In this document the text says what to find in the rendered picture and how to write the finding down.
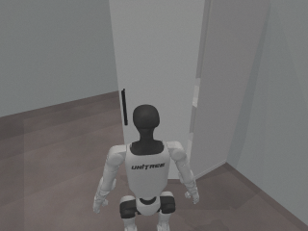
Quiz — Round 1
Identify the humanoid robot torso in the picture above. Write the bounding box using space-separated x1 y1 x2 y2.
124 141 170 216

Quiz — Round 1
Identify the left robot hand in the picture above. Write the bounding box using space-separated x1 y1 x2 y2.
92 199 108 214

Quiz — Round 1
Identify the right robot upper arm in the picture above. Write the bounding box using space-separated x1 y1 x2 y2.
167 141 193 184

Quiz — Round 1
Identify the right robot forearm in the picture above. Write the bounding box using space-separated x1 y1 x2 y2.
184 171 198 195

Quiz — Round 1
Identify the right robot hand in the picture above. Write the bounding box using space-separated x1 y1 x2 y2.
185 192 199 204

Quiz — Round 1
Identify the handle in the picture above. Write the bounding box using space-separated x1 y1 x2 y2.
121 89 128 126

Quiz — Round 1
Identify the fridge door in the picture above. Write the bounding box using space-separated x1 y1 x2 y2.
109 0 205 179

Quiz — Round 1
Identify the left robot upper arm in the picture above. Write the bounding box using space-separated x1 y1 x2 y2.
100 144 126 192

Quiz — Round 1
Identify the robot right thigh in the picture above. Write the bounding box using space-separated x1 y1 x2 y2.
156 191 176 231

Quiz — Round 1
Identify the left robot forearm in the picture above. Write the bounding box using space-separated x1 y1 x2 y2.
94 176 110 205

